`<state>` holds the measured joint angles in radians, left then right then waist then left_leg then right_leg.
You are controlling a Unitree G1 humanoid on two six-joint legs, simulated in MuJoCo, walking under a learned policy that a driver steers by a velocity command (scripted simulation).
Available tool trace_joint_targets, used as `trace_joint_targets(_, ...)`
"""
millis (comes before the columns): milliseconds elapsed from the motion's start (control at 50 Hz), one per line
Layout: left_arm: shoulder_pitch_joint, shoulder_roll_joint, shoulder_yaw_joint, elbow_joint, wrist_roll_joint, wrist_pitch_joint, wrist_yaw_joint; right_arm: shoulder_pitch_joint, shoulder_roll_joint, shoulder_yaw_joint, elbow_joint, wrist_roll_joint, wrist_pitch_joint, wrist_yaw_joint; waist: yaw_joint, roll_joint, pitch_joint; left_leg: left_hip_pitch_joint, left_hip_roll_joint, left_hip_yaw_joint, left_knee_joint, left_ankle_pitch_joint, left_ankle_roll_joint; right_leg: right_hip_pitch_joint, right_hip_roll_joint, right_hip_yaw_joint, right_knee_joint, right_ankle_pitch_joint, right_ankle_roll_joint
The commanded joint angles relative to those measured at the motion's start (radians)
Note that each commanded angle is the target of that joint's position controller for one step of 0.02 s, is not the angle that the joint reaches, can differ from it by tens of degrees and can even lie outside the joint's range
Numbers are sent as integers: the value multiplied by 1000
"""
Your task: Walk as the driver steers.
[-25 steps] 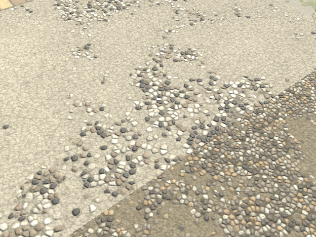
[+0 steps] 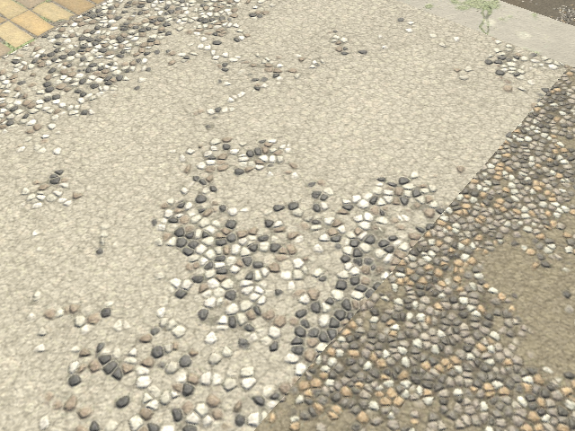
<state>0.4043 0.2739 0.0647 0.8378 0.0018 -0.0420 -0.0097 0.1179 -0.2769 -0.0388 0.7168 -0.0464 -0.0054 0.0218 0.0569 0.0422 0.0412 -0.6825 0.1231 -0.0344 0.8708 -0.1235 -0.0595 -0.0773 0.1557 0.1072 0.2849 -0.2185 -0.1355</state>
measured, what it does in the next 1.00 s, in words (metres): walks ahead, turning right: left foot, then right foot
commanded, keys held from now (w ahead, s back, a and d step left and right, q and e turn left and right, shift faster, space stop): w+e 1.00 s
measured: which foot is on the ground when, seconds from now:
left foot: up 0.00-0.18, down 0.20-0.74, up 0.76-1.00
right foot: down 0.00-0.22, up 0.24-0.70, down 0.72-1.00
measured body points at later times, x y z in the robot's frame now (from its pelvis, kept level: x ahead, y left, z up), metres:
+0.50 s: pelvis +0.28 +0.03 +0.00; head +0.31 +0.03 +0.45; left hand +0.50 +0.24 -0.11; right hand +0.23 -0.25 -0.12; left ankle +0.27 +0.13 -0.74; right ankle +0.31 -0.12 -0.67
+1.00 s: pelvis +0.51 -0.12 +0.00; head +0.52 -0.15 +0.45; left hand +0.70 +0.09 -0.12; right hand +0.48 -0.42 -0.11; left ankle +0.68 -0.02 -0.67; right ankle +0.46 -0.15 -0.74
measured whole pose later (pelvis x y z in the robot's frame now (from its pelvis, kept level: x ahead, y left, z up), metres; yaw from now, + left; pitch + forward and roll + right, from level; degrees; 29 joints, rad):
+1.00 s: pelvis +0.51 -0.12 +0.00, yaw -36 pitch +1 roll +0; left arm 0.36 0.28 0.06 0.81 0.00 -0.03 -0.01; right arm 0.16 -0.28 -0.04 0.70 -0.05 -0.01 0.02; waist 0.03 0.04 0.05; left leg -0.64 0.13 -0.02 0.98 -0.23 -0.05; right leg -0.14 0.15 0.07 0.32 -0.19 -0.14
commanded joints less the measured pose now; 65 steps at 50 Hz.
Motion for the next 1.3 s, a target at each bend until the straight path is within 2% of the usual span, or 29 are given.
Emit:
trace_joint_targets(20, 59, 157, 37, -42, 1, -15, 9, -122, -67, -10, -98, 4, -17, 4, 18, -95, 0, -48, -46, 24, -100, 81, 2, 50, -257, 224, -50, 367, -107)
trace_joint_targets(80, 98, 165, 38, -35, 10, -13, 18, -201, -69, -2, -134, 12, -30, 8, 43, -104, 9, -22, -83, 29, -199, 81, 19, 99, -270, 253, 1, 459, -101)
trace_joint_targets(120, 81, 178, 41, -40, 12, -12, 26, -186, -83, -3, -141, 17, -38, 6, 23, -118, 8, 68, -102, 15, -270, 57, 40, 99, -282, 281, 34, 499, -75)
trace_joint_targets(180, -6, 203, 44, -57, 10, -19, 18, 75, -140, -28, -67, 20, -54, -20, -110, -97, -94, 484, -160, 39, -383, -13, 91, -8, -218, 248, 275, 696, -4)
trace_joint_targets(200, -11, 171, 35, -66, 1, -27, 7, 219, -185, -42, -46, 6, -67, -36, -176, -39, -200, 721, -47, -62, -412, -76, 128, -120, -154, 203, 503, 549, 19)
trace_joint_targets(220, 42, 67, 11, -103, -26, -32, 7, 318, -269, -60, -52, -19, -66, -50, -175, 142, -341, 973, 238, -427, -466, -259, 195, -362, -34, 83, 812, 5, 52)
trace_joint_targets(240, 104, 109, 13, -115, -2, -25, 10, 255, -275, -65, -55, -4, -52, -43, -99, 260, -363, 941, 337, -764, -579, -284, 266, -507, -14, 39, 952, -326, 55)
trace_joint_targets(260, 68, 142, 19, -81, 22, -7, 14, 174, -173, -46, -69, 8, -45, -39, -73, 90, -200, 793, 301, -650, -587, -374, 262, -548, -95, 36, 1005, -237, 53)
trace_joint_targets(280, 4, 135, 17, -78, 28, -1, 3, 129, -103, -29, -69, 14, -45, -34, -75, -7, -94, 666, 244, -484, -609, -330, 247, -532, -127, 15, 972, -164, 59)
trace_joint_targets(320, -34, 108, 15, -88, 35, 16, -16, 123, -78, -19, -43, 14, -55, -35, -53, 44, -26, 550, 164, -268, -653, -133, 212, -496, -175, -8, 900, -123, 73)
trace_joint_targets(420, -136, 76, 4, -131, 36, 43, -46, 183, -94, -29, 8, 31, -95, -18, -48, 52, -18, 563, 152, -54, -703, 155, 224, -573, -202, -32, 857, -16, 87)
trace_joint_targets(540, -345, 33, -21, -203, 31, 33, -71, 230, -103, -34, 50, 30, -90, -18, -87, 45, 20, 592, 105, 150, -708, 243, 193, -572, -210, -120, 547, 191, 95)
trace_joint_targets(620, -439, 38, -25, -241, 39, 34, -80, 288, -138, -43, 83, 30, -78, -29, -110, 45, 43, 680, 142, 201, -677, 326, 174, -520, -195, -191, 388, 126, 56)
trace_joint_targets(680, -389, 62, -12, -236, 50, 34, -65, 310, -179, -49, 104, 27, -55, -39, -76, 66, -12, 761, 156, 257, -479, 732, 156, -394, -110, -244, 328, -35, -1)
trace_joint_targets(720, -126, 106, 17, -154, 59, 19, -44, 298, -191, -47, 95, 31, -38, -42, 44, 21, -167, 661, 133, 296, -96, 733, 130, -61, -45, -226, 221, -29, -60)
trace_joint_targets(740, -2, 207, 49, -132, 67, 20, -26, 318, -134, -30, 47, 38, -41, -34, 79, -119, -294, 366, 88, 300, 228, 333, 87, 249, -264, 85, 180, -210, -135)
trace_joint_targets(760, -39, 294, 70, -156, 26, 31, -17, 278, -90, -25, -30, 30, -47, -18, 25, -296, -367, 15, -120, 193, 536, -424, 31, 423, -500, 622, 44, -150, -253)
trace_joint_targets(780, -5, 269, 68, -156, 14, 39, -6, 161, -152, -35, -51, 19, -50, -17, 80, -133, -304, -95, -86, 38, 563, -360, 37, 400, -482, 555, 18, 28, -248)
trace_joint_targets(820, -77, 174, 43, -123, 7, 29, 8, 161, -110, -19, -39, 33, -66, -15, -12, -48, -97, -31, -4, 23, 387, -236, 49, 139, -403, 306, 12, 286, -185)
trace_joint_targets(840, -113, 149, 33, -121, 3, 20, 11, 168, -109, -20, -38, 16, -54, -15, -53, -46, -62, 31, 12, 13, 324, -238, 42, 45, -350, 246, -1, 349, -159)
trace_joint_targets(880, -146, 128, 23, -131, 1, 2, 7, 217, -103, -19, -19, -5, -20, -9, -92, -65, -75, 118, 8, 21, 271, -228, 24, -44, -301, 192, -28, 399, -151)
trace_joint_targets(940, -99, 154, 32, -109, 2, -11, 0, 157, -82, -16, -38, -2, -3, -2, -82, -65, -49, 86, -2, 38, 175, -139, 4, -93, -267, 181, -75, 327, -152)
trace_joint_targets(1020, -12, 155, 34, -80, 1, -14, 0, -12, -79, -14, -87, 1, -4, -2, -24, -84, 1, -11, -15, 29, -1, 13, -5, -44, -255, 211, -91, 273, -127)
trace_joint_targets(1140, 88, 170, 38, -50, 10, -14, 14, -182, -78, -3, -148, 14, -25, 6, 39, -100, 8, -3, -81, 26, -201, 75, 19, 80, -268, 258, -1, 431, -103)
trace_joint_targets(1200, 43, 192, 43, -58, 14, -13, 25, -117, -101, -9, -141, 19, -37, -1, -10, -122, 0, 182, -115, 15, -307, 16, 53, 51, -276, 289, 61, 505, -54)
trace_joint_targets(1240, -11, 205, 43, -65, 9, -20, 15, 95, -145, -30, -77, 18, -50, -23, -116, -88, -93, 504, -153, 38, -386, -19, 91, -27, -211, 249, 281, 656, -6)
trace_joint_targets(1260, -13, 164, 32, -77, -1, -28, 5, 242, -198, -45, -57, 3, -62, -38, -180, -19, -207, 740, -19, -88, -419, -120, 132, -141, -145, 196, 522, 498, 20)
trace_joint_targets(1280, 43, 60, 9, -111, -23, -31, 6, 322, -280, -62, -63, -21, -60, -51, -168, 168, -330, 983, 262, -470, -488, -285, 200, -401, -12, 72, 823, -102, 53)
trace_joint_targets(1300, 97, 117, 13, -114, 4, -24, 10, 262, -277, -67, -63, -3, -47, -45, -102, 248, -341, 932, 336, -762, -582, -327, 267, -530, -20, 40, 953, -316, 54)
Next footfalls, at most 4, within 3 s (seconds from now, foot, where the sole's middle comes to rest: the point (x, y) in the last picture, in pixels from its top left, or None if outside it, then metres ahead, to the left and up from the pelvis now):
0.20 left None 0.31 0.13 -0.78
0.72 right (404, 419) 0.50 -0.17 -0.78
1.26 left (415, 283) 0.85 -0.22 -0.78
1.74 right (546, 295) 0.83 -0.55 -0.78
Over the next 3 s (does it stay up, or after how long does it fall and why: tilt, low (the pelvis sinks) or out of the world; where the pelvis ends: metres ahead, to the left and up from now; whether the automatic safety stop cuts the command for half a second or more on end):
stays up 1.00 -0.71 0.00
